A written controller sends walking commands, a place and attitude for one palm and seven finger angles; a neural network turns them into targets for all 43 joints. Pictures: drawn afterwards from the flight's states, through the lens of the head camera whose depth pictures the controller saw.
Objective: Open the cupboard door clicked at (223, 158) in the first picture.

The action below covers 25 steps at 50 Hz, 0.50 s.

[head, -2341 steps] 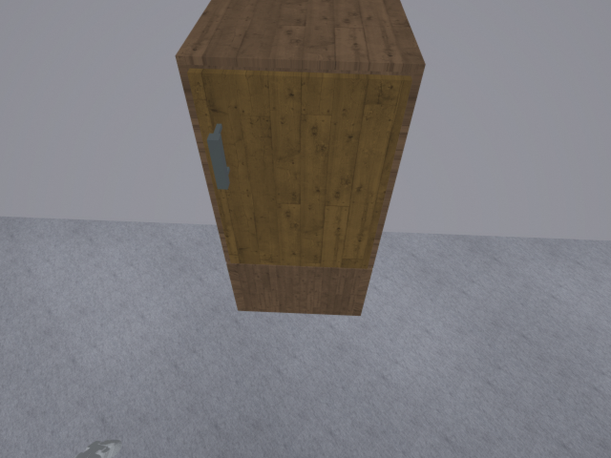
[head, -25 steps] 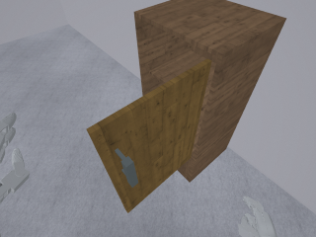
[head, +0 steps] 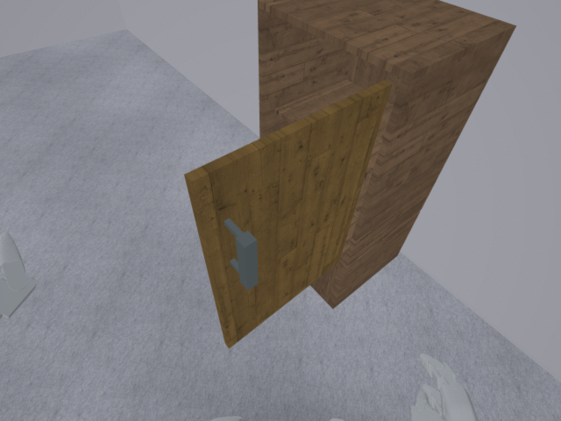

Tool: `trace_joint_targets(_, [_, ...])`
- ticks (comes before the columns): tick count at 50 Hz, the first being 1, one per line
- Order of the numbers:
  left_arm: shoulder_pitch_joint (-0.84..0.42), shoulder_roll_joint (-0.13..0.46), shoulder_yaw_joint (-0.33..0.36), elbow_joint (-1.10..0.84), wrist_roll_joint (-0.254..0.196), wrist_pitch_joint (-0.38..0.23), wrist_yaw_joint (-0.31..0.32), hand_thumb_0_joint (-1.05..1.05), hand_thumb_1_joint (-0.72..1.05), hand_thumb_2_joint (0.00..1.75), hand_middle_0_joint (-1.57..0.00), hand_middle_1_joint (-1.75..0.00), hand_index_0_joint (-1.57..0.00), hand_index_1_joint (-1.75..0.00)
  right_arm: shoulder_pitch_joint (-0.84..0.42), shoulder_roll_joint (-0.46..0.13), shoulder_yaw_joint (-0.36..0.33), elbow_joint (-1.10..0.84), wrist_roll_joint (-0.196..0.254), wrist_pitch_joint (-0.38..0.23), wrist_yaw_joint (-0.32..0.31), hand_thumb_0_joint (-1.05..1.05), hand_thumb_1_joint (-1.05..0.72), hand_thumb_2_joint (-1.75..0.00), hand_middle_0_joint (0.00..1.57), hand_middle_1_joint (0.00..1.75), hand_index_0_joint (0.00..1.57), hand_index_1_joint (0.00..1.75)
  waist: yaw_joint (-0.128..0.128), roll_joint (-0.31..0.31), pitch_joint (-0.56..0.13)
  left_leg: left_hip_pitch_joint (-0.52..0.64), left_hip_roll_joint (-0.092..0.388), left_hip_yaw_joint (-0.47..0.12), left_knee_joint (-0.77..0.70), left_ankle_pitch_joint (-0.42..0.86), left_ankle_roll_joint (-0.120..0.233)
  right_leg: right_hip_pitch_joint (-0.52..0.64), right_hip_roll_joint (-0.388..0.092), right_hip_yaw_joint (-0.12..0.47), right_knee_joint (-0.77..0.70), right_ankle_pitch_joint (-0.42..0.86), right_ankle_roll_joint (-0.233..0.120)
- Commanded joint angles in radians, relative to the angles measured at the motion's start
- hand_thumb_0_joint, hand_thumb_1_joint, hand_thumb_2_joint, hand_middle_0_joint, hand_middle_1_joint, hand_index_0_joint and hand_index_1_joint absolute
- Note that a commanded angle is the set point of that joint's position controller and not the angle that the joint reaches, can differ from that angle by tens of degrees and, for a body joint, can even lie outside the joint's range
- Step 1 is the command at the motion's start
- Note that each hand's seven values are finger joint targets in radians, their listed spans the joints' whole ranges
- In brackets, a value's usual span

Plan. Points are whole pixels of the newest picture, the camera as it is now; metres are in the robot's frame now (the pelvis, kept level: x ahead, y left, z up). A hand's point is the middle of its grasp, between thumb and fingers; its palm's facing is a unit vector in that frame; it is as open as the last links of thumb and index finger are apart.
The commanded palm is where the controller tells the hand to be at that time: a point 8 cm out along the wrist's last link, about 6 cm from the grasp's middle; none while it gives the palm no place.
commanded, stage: step back with the hand held close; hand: left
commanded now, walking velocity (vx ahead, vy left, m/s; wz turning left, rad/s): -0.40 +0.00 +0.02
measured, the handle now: (240, 254) +0.37 +0.10 +0.00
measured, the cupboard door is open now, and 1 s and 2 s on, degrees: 91 91 91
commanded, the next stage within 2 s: stop stepping back and stand still in 0.44 s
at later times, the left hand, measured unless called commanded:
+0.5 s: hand (53, 343) +0.15 +0.22 +0.18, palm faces +0.31 -0.82 -0.48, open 7.4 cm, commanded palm +0.07 +0.27 +0.20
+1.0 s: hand out of the picture +0.02 +0.22 +0.18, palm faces +0.41 -0.82 -0.40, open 7.4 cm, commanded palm -0.03 +0.26 +0.20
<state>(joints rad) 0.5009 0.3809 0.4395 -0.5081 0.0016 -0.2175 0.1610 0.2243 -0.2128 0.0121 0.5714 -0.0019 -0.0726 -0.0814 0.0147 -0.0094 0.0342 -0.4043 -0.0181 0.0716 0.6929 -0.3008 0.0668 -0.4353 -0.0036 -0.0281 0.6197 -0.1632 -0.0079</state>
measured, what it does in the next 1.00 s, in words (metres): walks backwards: right foot, then left foot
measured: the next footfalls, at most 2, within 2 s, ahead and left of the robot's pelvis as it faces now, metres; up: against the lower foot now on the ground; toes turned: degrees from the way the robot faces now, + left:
right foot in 0.44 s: -0.16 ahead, -0.12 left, +0.00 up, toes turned -2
left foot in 0.64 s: -0.03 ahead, +0.05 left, +0.00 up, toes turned -2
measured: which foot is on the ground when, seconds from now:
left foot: down 0.00-0.50, up 0.52-0.62, down 0.64-0.84, up 0.86-1.00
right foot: down 0.00-0.16, up 0.18-0.42, down 0.44-1.00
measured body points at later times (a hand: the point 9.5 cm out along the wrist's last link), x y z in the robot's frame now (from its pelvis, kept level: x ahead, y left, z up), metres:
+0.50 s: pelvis -0.09 -0.02 +0.01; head -0.02 -0.01 +0.46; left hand +0.13 +0.26 +0.20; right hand +0.12 -0.24 -0.07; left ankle +0.07 +0.08 -0.72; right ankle -0.20 -0.12 -0.72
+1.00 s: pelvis -0.18 -0.04 +0.02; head -0.20 -0.02 +0.47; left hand +0.00 +0.26 +0.20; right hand -0.06 -0.30 -0.06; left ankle -0.16 +0.08 -0.70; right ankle -0.19 -0.12 -0.72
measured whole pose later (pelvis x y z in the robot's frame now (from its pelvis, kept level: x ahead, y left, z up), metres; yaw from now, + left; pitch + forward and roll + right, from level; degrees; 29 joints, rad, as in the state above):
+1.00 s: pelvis -0.18 -0.04 +0.02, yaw -2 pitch +1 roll +0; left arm 0.56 0.40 0.39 -0.48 -0.03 -0.20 0.16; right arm 0.31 -0.22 0.00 0.66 -0.01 -0.09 -0.09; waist 0.00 -0.06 -0.07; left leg -0.37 0.01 0.02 0.70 -0.33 0.02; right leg -0.22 0.04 -0.04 0.49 -0.28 -0.06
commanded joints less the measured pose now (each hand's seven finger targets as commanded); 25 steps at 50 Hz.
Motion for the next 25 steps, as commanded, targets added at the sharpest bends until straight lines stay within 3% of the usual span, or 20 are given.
trace_joint_targets(1, [-0.053, 0.212, 0.118, -0.226, -0.015, -0.063, 0.031, 0.0, 0.9, 0.9, -0.2, -0.3, -0.2, -0.3, -0.087, -0.141, -0.062, -0.148, -0.004, -0.053, -0.005, 0.0, -0.9, -0.9, 0.2, 0.3, 0.2, 0.3, -0.028, -0.053, -0.073, -0.112, 0.062, -0.154, -0.128, -0.242, -0.008, 0.091, -0.15, 0.281, -0.235, -0.23, -0.063])
trace_joint_targets(3, [-0.024, 0.216, 0.122, -0.235, -0.024, -0.068, 0.037, 0.0, 0.9, 0.9, -0.2, -0.3, -0.2, -0.3, -0.09, -0.137, -0.06, -0.142, 0.0, -0.045, 0.0, 0.0, -0.9, -0.9, 0.2, 0.3, 0.2, 0.3, -0.03, -0.05, -0.099, -0.051, 0.057, -0.151, -0.109, -0.206, -0.013, 0.047, -0.159, 0.259, -0.245, -0.226, -0.066])
trace_joint_targets(5, [0.015, 0.222, 0.14, -0.25, -0.027, -0.075, 0.042, 0.0, 0.9, 0.9, -0.2, -0.3, -0.2, -0.3, -0.096, -0.141, -0.061, -0.143, -0.001, -0.04, -0.002, 0.0, -0.9, -0.9, 0.2, 0.3, 0.2, 0.3, -0.029, 0.039, -0.12, -0.106, 0.094, -0.195, -0.218, -0.228, 0.002, 0.12, -0.112, 0.198, -0.171, -0.182, -0.042])
trace_joint_targets(6, [0.026, 0.226, 0.154, -0.263, -0.022, -0.08, 0.042, 0.0, 0.9, 0.9, -0.2, -0.3, -0.2, -0.3, -0.105, -0.151, -0.063, -0.15, -0.002, -0.041, -0.005, 0.0, -0.9, -0.9, 0.2, 0.3, 0.2, 0.3, -0.025, 0.106, -0.122, -0.213, 0.143, -0.247, -0.316, -0.29, 0.025, 0.217, -0.058, 0.155, -0.07, -0.15, -0.016])
trace_joint_targets(8, [0.026, 0.222, 0.186, -0.278, 0.0, -0.093, 0.041, 0.0, 0.9, 0.9, -0.2, -0.3, -0.2, -0.3, -0.121, -0.153, -0.07, -0.156, -0.009, -0.054, -0.011, 0.0, -0.9, -0.9, 0.2, 0.3, 0.2, 0.3, -0.009, 0.262, -0.139, -0.449, 0.292, -0.381, -0.512, -0.425, 0.086, 0.454, 0.058, 0.057, 0.237, -0.034, 0.025])
trace_joint_targets(9, [0.026, 0.233, 0.19, -0.277, -0.001, -0.092, 0.039, 0.0, 0.9, 0.9, -0.2, -0.3, -0.2, -0.3, -0.119, -0.139, -0.074, -0.155, -0.01, -0.06, -0.013, 0.0, -0.9, -0.9, 0.2, 0.3, 0.2, 0.3, -0.012, 0.253, -0.142, -0.429, 0.327, -0.418, -0.539, -0.36, 0.097, 0.437, 0.079, 0.062, 0.317, -0.093, 0.028])
trace_joint_targets(10, [0.028, 0.228, 0.188, -0.268, -0.003, -0.094, 0.031, 0.0, 0.9, 0.9, -0.2, -0.3, -0.2, -0.3, -0.113, -0.141, -0.084, -0.146, -0.014, -0.07, -0.011, 0.0, -0.9, -0.9, 0.2, 0.3, 0.2, 0.3, -0.012, 0.191, -0.138, -0.391, 0.346, -0.417, -0.526, -0.334, 0.112, 0.393, 0.092, 0.082, 0.37, -0.174, 0.026])
trace_joint_targets(11, [0.032, 0.222, 0.185, -0.258, -0.006, -0.097, 0.028, 0.0, 0.9, 0.9, -0.2, -0.3, -0.2, -0.3, -0.112, -0.138, -0.086, -0.139, -0.017, -0.078, -0.009, 0.0, -0.9, -0.9, 0.2, 0.3, 0.2, 0.3, -0.012, 0.176, -0.121, -0.331, 0.338, -0.396, -0.49, -0.261, 0.118, 0.332, 0.089, 0.088, 0.355, -0.225, 0.022])
trace_joint_targets(14, [0.054, 0.173, 0.117, -0.25, -0.032, -0.099, 0.021, 0.0, 0.9, 0.9, -0.2, -0.3, -0.2, -0.3, -0.09, -0.121, -0.079, -0.089, -0.032, -0.11, 0.0, 0.0, -0.9, -0.9, 0.2, 0.3, 0.2, 0.3, -0.017, 0.196, -0.128, 0.028, 0.303, -0.355, -0.436, 0.097, 0.088, 0.134, 0.068, 0.064, 0.154, -0.338, 0.013])
trace_joint_targets(15, [0.043, 0.162, 0.085, -0.249, -0.04, -0.097, 0.017, 0.0, 0.9, 0.9, -0.2, -0.3, -0.2, -0.3, -0.084, -0.117, -0.071, -0.06, -0.031, -0.119, 0.006, 0.0, -0.9, -0.9, 0.2, 0.3, 0.2, 0.3, -0.016, 0.201, -0.159, 0.167, 0.287, -0.339, -0.422, 0.234, 0.074, 0.083, 0.067, 0.056, 0.074, -0.356, 0.013])
trace_joint_targets(19, [-0.009, 0.185, 0.06, -0.248, -0.046, -0.087, -0.003, 0.0, 0.9, 0.9, -0.2, -0.3, -0.2, -0.3, -0.083, -0.123, -0.069, -0.008, -0.038, -0.111, 0.021, 0.0, -0.9, -0.9, 0.2, 0.3, 0.2, 0.3, -0.005, 0.221, -0.293, 0.446, 0.273, -0.256, -0.32, 0.754, 0.029, 0.113, 0.056, 0.05, -0.205, -0.207, 0.009])
trace_joint_targets(20, [-0.03, 0.197, 0.065, -0.256, -0.053, -0.085, -0.011, 0.0, 0.9, 0.9, -0.2, -0.3, -0.2, -0.3, -0.102, -0.124, -0.07, -0.015, -0.032, -0.105, 0.027, 0.0, -0.9, -0.9, 0.2, 0.3, 0.2, 0.3, -0.003, 0.218, -0.322, 0.488, 0.263, -0.219, -0.301, 0.775, 0.016, 0.123, 0.054, 0.046, -0.233, -0.17, 0.01])
trace_joint_targets(22, [-0.018, 0.241, 0.114, -0.277, -0.062, -0.088, -0.021, 0.0, 0.9, 0.9, -0.2, -0.3, -0.2, -0.3, -0.137, -0.127, -0.071, -0.047, -0.028, -0.086, 0.028, 0.0, -0.9, -0.9, 0.2, 0.3, 0.2, 0.3, 0.01, 0.164, -0.325, 0.461, 0.227, -0.152, -0.261, 0.704, -0.005, 0.158, 0.034, 0.041, -0.297, -0.033, 0.009])
trace_joint_targets(23, [0.007, 0.269, 0.147, -0.288, -0.068, -0.089, -0.024, 0.0, 0.9, 0.9, -0.2, -0.3, -0.2, -0.3, -0.152, -0.123, -0.07, -0.07, -0.022, -0.072, 0.028, 0.0, -0.9, -0.9, 0.2, 0.3, 0.2, 0.3, 0.014, 0.1, -0.342, 0.426, 0.191, -0.108, -0.224, 0.636, -0.022, 0.188, 0.003, 0.058, -0.308, 0.132, 0.008])
trace_joint_targets(24, [0.039, 0.304, 0.175, -0.297, -0.075, -0.09, -0.022, 0.0, 0.9, 0.9, -0.2, -0.3, -0.2, -0.3, -0.155, -0.096, -0.06, -0.094, -0.012, -0.047, 0.03, 0.0, -0.9, -0.9, 0.2, 0.3, 0.2, 0.3, 0.009, -0.014, -0.365, 0.378, 0.141, -0.057, -0.152, 0.543, -0.044, 0.213, -0.08, 0.109, -0.293, 0.371, 0.005])
trace_joint_targets(25, [0.063, 0.303, 0.186, -0.274, -0.086, -0.081, -0.023, 0.0, 0.9, 0.9, -0.2, -0.3, -0.2, -0.3, -0.186, -0.086, -0.053, -0.127, 0.013, -0.041, 0.025, 0.0, -0.9, -0.9, 0.2, 0.3, 0.2, 0.3, 0.013, -0.181, -0.32, 0.252, 0.052, 0.002, -0.067, 0.221, -0.06, 0.238, -0.149, 0.121, -0.294, 0.651, 0.051])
